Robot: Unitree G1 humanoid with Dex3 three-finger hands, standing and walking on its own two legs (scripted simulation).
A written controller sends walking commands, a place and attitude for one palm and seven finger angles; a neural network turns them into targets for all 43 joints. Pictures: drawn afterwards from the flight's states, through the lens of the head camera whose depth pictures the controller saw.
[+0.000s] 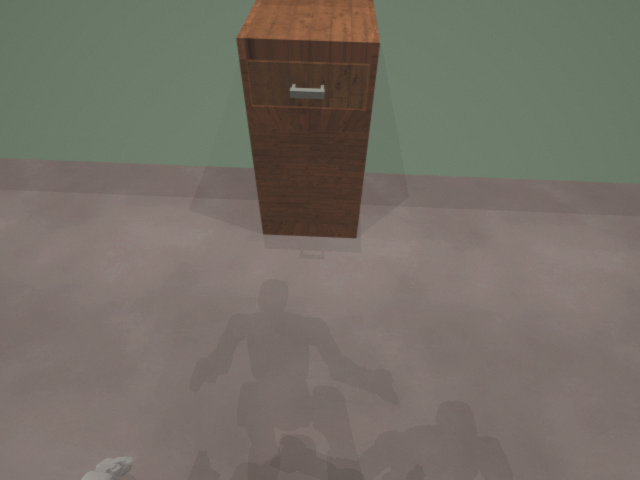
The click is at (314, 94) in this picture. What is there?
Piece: drawer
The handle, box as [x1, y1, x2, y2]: [290, 84, 324, 98]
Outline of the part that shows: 290,88 290,97 323,98 324,95 323,85 321,85 321,88 318,89 296,88 295,84 292,84 292,87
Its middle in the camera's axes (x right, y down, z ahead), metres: -0.04 -0.45 +1.18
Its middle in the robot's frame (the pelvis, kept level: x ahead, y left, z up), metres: +1.18 +0.10 -0.08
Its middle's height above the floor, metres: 0.69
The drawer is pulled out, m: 0.00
